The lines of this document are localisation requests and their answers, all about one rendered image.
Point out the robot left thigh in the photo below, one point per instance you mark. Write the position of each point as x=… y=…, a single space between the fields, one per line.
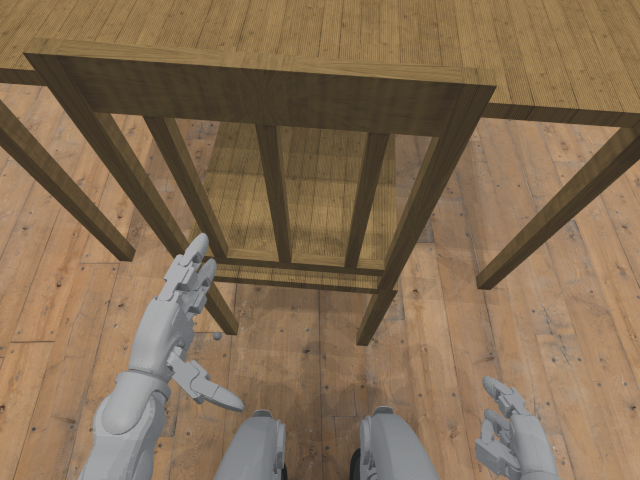
x=256 y=450

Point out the left robot forearm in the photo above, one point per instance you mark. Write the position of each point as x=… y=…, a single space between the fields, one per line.
x=126 y=427

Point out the table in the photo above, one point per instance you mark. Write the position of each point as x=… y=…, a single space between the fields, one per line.
x=559 y=61

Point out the robot left hand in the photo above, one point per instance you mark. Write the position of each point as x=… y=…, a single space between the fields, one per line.
x=168 y=319

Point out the chair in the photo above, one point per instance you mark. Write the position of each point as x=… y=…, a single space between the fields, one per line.
x=300 y=190

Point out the robot right thigh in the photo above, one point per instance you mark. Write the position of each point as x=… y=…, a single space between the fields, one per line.
x=390 y=445

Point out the robot thigh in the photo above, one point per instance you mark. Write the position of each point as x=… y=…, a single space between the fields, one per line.
x=256 y=450
x=390 y=445

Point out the robot right hand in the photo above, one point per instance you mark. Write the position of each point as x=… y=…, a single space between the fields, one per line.
x=523 y=446

